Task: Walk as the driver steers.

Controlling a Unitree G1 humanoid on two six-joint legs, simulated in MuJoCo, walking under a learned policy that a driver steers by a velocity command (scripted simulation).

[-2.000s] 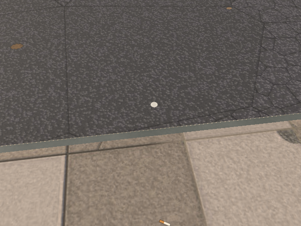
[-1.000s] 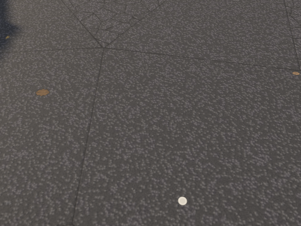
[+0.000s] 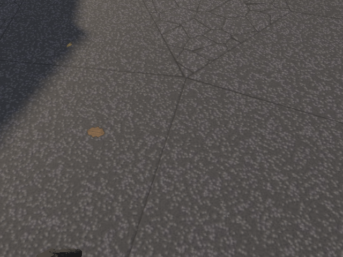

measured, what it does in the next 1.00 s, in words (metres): goes down, turning right: right foot 0.16 m lower, then left foot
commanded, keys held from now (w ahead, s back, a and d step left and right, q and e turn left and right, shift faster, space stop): e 0.86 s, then no key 0.14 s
